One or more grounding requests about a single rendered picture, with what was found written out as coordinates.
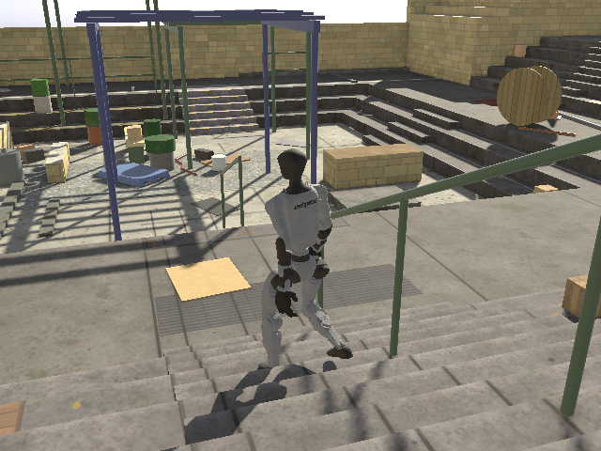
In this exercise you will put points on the right robot upper arm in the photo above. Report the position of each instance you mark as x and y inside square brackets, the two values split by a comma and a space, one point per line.
[324, 209]

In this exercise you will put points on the right robot hand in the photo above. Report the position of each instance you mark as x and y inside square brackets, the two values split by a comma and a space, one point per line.
[314, 253]

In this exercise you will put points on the robot left forearm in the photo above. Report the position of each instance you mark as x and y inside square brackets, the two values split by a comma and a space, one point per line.
[284, 266]

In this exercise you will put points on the robot head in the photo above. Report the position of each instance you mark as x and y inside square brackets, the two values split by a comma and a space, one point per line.
[292, 163]

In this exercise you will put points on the right robot shin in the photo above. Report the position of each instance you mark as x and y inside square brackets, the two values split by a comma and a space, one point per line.
[321, 321]

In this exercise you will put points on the left robot hand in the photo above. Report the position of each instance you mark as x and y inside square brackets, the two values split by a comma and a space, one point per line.
[283, 302]

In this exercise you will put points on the left robot upper arm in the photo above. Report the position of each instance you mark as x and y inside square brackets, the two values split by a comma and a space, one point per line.
[275, 209]

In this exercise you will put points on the robot right forearm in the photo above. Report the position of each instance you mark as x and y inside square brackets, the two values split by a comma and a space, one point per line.
[321, 239]

